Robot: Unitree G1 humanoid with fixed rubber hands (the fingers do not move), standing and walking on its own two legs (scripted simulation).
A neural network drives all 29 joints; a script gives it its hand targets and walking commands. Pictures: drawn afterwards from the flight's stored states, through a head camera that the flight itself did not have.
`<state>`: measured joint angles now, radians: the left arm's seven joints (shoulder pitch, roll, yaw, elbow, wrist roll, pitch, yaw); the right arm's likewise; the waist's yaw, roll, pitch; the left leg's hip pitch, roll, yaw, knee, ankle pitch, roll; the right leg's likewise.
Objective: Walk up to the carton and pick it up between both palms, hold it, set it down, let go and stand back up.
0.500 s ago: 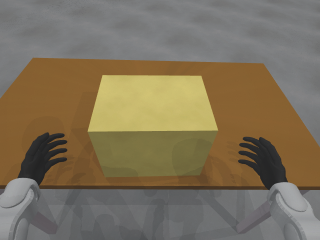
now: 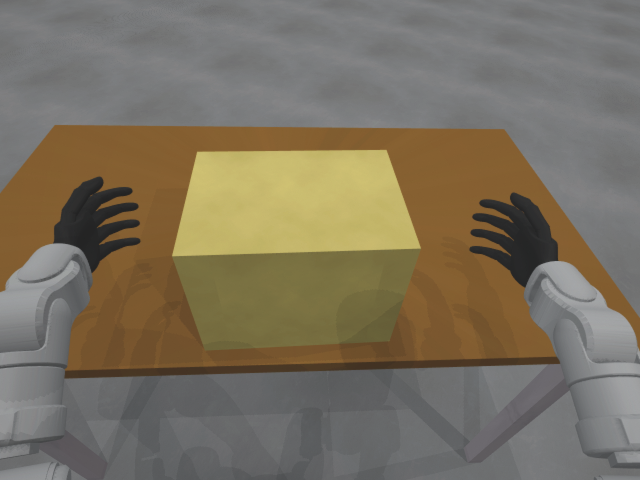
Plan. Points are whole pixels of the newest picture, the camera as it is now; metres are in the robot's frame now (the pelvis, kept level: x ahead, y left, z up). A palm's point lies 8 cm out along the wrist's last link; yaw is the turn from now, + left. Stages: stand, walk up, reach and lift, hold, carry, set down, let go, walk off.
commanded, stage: reach and lift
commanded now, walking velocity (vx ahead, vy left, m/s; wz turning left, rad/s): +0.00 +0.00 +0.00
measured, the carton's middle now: (296, 249) +0.43 +0.02 +0.04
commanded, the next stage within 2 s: none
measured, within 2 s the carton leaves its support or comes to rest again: neither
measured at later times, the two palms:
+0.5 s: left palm (90, 196) +0.41 +0.26 +0.17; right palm (500, 196) +0.41 -0.24 +0.16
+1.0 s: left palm (97, 189) +0.44 +0.27 +0.16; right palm (478, 186) +0.45 -0.23 +0.15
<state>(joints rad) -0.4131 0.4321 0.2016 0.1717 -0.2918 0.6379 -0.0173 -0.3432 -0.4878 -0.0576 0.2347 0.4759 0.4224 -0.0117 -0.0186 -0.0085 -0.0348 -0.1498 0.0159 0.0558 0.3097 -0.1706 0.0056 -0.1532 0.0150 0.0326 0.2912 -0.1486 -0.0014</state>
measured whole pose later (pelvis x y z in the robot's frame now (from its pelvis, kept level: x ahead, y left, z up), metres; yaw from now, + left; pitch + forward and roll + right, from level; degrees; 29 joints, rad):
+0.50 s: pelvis +0.00 -0.01 +0.00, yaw +2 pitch +6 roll -1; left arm -0.82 0.52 0.03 0.64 -0.36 0.51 0.00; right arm -0.79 -0.49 0.01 0.74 0.49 0.36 0.00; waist -0.02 -0.02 -0.09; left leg -0.30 0.02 0.01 0.37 -0.17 0.00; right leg -0.28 0.02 0.00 0.31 -0.15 -0.01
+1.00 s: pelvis +0.01 -0.01 -0.01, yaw +3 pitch +10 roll -1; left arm -0.98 0.51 -0.07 0.97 -0.36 0.32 -0.02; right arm -0.94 -0.46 0.06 1.02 0.47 0.22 0.01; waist -0.02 -0.01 -0.12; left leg -0.40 0.03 -0.01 0.42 -0.20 -0.01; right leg -0.35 0.03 -0.02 0.33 -0.16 -0.01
